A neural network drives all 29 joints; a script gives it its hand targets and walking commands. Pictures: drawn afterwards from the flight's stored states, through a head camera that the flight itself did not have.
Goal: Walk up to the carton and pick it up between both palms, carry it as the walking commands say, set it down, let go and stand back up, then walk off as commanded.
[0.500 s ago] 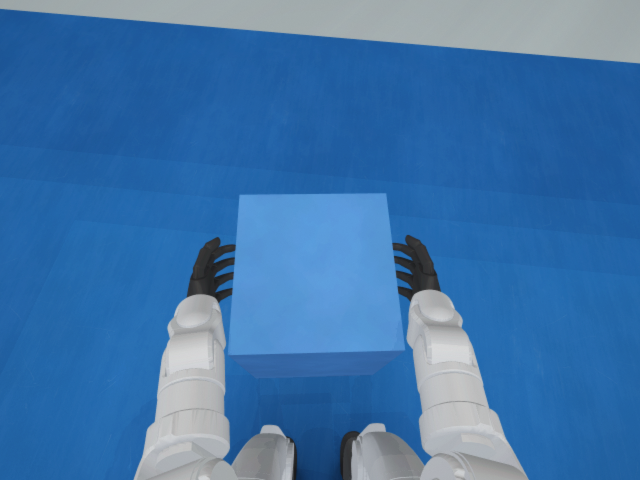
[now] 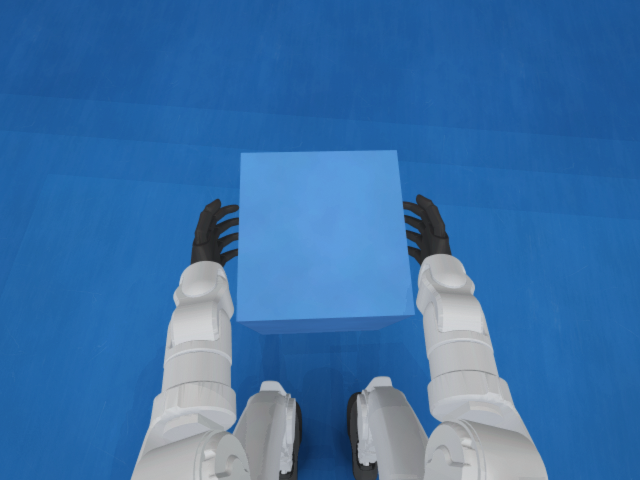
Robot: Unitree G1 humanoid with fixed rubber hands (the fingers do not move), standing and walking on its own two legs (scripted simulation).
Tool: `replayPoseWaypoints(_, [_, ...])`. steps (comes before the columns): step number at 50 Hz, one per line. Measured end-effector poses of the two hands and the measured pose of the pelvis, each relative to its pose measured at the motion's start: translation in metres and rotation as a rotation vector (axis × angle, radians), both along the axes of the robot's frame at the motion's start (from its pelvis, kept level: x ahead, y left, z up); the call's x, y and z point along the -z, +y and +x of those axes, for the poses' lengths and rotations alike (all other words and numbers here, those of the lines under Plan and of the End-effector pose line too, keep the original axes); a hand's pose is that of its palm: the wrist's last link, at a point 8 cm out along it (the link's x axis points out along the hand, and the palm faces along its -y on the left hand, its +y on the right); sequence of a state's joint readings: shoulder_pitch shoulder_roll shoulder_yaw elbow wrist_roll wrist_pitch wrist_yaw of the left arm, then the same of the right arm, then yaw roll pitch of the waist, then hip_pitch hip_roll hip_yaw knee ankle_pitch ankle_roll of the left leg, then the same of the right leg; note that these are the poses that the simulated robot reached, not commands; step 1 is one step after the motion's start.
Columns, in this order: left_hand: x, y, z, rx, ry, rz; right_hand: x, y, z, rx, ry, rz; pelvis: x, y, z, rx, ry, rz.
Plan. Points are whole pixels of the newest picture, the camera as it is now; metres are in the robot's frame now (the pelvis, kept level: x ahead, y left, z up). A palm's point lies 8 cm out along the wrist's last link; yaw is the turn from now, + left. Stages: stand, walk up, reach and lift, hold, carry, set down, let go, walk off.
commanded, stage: set down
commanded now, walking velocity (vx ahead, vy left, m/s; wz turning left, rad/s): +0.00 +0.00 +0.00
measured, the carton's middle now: (319, 255) +0.41 +0.01 -0.14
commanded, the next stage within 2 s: none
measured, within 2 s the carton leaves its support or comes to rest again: neither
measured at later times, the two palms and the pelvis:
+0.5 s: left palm (223, 264) +0.40 +0.16 -0.14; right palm (412, 260) +0.41 -0.13 -0.15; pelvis -0.02 -0.01 -0.08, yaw +0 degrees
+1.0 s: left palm (233, 265) +0.43 +0.16 -0.24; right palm (396, 261) +0.43 -0.13 -0.24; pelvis -0.03 +0.00 -0.16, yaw +0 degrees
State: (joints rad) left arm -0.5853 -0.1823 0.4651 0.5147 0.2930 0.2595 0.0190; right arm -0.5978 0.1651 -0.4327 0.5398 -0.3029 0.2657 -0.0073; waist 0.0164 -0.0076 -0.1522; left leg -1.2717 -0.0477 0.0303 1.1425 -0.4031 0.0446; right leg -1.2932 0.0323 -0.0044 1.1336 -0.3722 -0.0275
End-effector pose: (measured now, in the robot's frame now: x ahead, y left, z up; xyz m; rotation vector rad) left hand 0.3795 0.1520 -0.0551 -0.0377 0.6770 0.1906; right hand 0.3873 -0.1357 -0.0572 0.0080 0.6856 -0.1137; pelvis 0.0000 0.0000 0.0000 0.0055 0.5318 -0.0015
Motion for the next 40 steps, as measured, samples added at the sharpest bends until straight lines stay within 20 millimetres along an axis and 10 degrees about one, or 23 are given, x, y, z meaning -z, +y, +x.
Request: replayPoseWaypoints(40, [0.143, 0.009, 0.039, 0.011, -0.002, 0.008, 0.144, 0.008, 0.038, 0.01, -0.003, 0.013, 0.126, -0.006, -0.026, -0.006, 0.179, -0.006])
